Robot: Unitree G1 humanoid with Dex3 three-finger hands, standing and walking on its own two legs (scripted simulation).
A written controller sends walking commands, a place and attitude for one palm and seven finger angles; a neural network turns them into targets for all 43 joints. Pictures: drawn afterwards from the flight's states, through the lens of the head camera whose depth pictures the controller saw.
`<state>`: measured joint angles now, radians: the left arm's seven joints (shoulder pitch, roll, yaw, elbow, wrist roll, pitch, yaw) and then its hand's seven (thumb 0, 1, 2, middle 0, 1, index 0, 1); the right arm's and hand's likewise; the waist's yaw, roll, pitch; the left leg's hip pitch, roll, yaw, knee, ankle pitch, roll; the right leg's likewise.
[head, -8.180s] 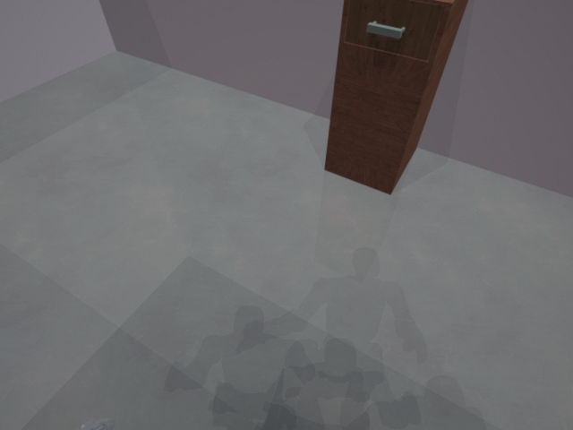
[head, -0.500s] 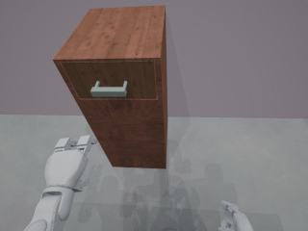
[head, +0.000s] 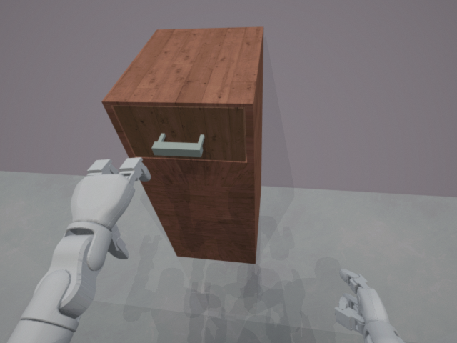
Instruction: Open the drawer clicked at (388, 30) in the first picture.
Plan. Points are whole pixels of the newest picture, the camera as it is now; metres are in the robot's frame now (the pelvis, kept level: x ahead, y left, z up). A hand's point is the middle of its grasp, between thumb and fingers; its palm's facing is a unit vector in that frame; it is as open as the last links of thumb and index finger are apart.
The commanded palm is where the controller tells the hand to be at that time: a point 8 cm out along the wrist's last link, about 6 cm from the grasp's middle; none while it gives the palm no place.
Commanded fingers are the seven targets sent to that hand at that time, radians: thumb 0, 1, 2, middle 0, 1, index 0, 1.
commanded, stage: raise the hand with hooked fingers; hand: left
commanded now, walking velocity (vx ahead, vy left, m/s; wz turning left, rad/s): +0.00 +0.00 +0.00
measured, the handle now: (179, 143) +0.56 +0.22 +0.00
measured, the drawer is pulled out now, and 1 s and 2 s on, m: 0.00 0.00 0.00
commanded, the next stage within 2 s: move the hooked fingers above the handle in 0.56 s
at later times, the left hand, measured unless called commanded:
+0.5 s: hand (117, 194) +0.31 +0.24 +0.11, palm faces +0.06 -0.06 -1.00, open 13.8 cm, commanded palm +0.28 +0.25 +0.18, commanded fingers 0.00 -0.50 0.30 -0.30 -1.20 -0.30 -1.20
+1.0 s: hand (126, 184) +0.34 +0.24 +0.10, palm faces +0.01 -0.04 -1.00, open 13.8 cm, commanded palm +0.32 +0.25 +0.16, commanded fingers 0.00 -0.50 0.30 -0.30 -1.20 -0.30 -1.20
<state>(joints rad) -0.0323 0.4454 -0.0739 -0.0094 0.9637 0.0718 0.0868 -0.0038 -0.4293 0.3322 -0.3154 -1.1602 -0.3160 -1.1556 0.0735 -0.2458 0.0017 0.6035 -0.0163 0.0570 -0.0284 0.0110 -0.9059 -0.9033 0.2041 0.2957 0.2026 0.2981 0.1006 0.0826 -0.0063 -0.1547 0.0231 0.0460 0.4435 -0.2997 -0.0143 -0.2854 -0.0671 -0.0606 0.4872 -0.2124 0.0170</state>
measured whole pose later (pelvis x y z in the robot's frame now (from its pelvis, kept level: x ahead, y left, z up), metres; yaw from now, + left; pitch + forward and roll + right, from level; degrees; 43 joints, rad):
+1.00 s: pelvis -0.01 +0.00 +0.00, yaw +1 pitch +3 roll +1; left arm -0.32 0.49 -0.08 0.28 0.94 -0.06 0.02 0.00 -0.49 0.30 -0.32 -1.20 -0.32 -1.20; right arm 0.14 -0.25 -0.01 0.64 0.01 0.07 -0.04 0.01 -0.90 -0.90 0.21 0.30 0.20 0.30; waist 0.08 0.07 0.00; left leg -0.19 0.01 0.04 0.40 -0.26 -0.01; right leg -0.31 -0.07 -0.07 0.43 -0.16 0.02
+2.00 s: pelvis +0.00 +0.01 -0.01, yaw -1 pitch +13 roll +0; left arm -0.80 0.50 -0.05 0.93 1.07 -0.11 0.19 0.00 -0.49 0.30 -0.32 -1.20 -0.32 -1.20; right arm 0.32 -0.27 -0.06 0.70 -0.01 0.10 -0.03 0.01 -0.91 -0.90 0.21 0.30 0.20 0.30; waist -0.05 0.05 -0.07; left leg -0.45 0.02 0.06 0.56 -0.33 0.00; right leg -0.57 -0.07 -0.04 0.56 -0.21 0.02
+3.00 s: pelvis +0.01 +0.01 -0.01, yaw -1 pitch +15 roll +0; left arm -0.83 0.50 -0.02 0.97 1.08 -0.09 0.21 0.00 -0.49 0.30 -0.32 -1.20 -0.32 -1.20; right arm 0.33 -0.27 -0.06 0.69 -0.01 0.10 -0.03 0.00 -0.91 -0.90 0.21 0.30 0.20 0.30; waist -0.07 0.06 -0.10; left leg -0.49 0.03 0.06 0.59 -0.36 0.00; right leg -0.61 -0.06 -0.04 0.58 -0.23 0.02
